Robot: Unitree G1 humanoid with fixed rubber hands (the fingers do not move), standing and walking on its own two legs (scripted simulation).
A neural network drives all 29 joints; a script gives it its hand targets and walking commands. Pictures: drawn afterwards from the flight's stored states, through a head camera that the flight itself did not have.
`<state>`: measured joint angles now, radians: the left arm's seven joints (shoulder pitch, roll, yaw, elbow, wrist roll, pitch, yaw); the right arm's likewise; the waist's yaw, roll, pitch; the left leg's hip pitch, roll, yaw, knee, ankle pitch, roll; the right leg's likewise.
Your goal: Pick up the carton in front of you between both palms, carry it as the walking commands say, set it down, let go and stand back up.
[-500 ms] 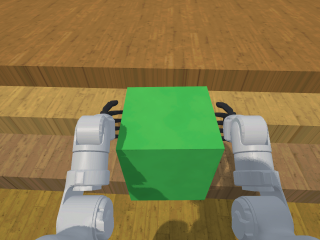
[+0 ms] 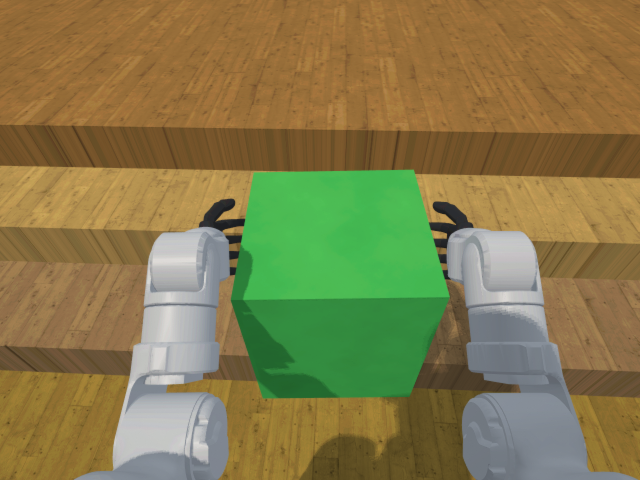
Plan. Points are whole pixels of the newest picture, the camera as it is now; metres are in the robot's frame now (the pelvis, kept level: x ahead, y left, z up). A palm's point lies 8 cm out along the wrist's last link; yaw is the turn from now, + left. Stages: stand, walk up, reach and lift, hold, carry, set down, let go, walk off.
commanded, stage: carry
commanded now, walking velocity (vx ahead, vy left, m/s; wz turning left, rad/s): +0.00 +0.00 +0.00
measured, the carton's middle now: (334, 289) +0.35 +0.00 +0.05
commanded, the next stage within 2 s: none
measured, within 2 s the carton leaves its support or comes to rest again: neither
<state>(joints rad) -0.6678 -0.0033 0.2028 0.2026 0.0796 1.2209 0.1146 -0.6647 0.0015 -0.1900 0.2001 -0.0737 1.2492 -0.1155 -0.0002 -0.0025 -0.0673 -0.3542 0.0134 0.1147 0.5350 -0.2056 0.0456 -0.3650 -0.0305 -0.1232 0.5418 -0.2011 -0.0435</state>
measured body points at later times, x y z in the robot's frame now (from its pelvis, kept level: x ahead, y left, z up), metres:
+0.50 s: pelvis +0.00 +0.00 +0.00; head -0.01 +0.00 +0.45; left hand +0.36 +0.15 +0.12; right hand +0.36 -0.15 +0.12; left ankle +0.05 +0.10 -0.73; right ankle +0.05 -0.10 -0.73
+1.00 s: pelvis +0.09 -0.02 +0.00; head +0.09 -0.01 +0.45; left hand +0.48 +0.12 +0.18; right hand +0.45 -0.18 +0.16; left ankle +0.05 +0.10 -0.73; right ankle +0.05 -0.12 -0.52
